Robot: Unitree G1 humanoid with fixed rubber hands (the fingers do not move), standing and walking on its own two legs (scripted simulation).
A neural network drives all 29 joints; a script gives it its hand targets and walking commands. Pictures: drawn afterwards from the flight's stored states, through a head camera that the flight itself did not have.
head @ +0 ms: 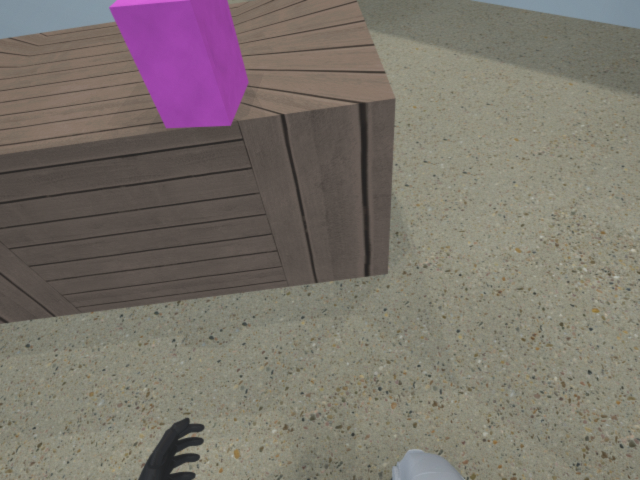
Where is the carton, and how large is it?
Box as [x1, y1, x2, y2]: [109, 0, 248, 127]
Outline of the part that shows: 109,8 165,126 186,127 230,125 248,82 227,1 117,0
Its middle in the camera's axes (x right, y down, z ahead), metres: -0.30 -0.44 +0.89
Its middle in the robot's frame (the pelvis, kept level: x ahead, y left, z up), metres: +0.99 +0.26 +0.11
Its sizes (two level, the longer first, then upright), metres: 0.200 0.163 0.265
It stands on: a pedestal, 0.71 m high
